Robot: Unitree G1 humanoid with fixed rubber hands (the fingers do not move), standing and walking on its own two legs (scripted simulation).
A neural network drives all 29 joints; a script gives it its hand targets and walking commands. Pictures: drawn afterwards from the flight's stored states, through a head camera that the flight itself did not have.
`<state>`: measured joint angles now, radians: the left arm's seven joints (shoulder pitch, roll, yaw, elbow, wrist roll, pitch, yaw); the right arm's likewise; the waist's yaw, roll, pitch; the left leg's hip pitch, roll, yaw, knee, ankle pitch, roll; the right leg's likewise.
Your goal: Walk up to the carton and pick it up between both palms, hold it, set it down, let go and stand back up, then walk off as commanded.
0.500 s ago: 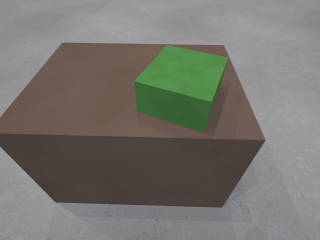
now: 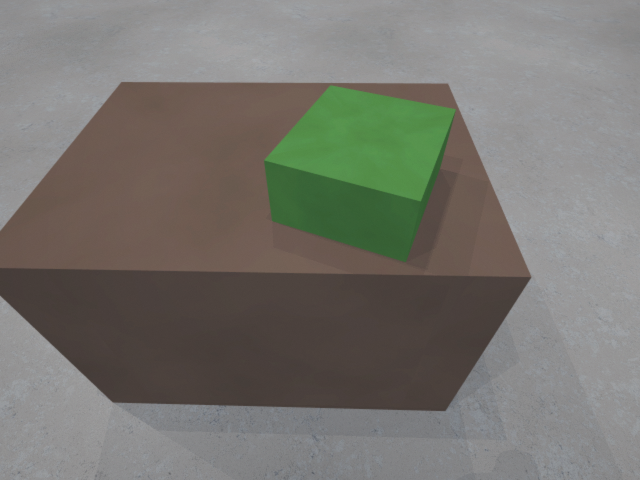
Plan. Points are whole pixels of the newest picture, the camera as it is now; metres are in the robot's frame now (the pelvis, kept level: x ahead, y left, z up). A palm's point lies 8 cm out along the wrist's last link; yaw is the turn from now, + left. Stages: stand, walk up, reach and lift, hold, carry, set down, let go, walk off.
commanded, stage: stand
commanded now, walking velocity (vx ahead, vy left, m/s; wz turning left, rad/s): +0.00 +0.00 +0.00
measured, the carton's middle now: (364, 164) +0.74 -0.06 -0.02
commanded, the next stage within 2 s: none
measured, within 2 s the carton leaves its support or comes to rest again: neither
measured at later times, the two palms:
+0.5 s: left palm out of the picture +0.07 +0.30 -0.12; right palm out of the picture +0.09 -0.31 -0.11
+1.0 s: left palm out of the picture +0.06 +0.31 -0.12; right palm out of the picture +0.06 -0.30 -0.11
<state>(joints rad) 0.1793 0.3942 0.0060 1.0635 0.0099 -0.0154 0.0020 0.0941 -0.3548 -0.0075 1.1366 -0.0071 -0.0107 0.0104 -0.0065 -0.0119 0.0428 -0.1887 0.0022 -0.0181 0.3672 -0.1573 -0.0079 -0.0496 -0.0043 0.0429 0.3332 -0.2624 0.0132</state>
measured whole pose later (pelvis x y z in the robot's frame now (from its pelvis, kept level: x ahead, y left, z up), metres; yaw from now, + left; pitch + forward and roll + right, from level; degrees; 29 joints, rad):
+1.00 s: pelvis -0.01 +0.00 +0.00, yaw +0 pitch -2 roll +0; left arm 0.15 0.39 0.00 1.07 0.01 -0.01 0.00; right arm 0.10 -0.36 -0.01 1.13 -0.01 -0.01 0.01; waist -0.01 -0.02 0.04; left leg -0.18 0.00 -0.01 0.36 -0.15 -0.01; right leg -0.04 0.00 0.05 0.32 -0.25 0.02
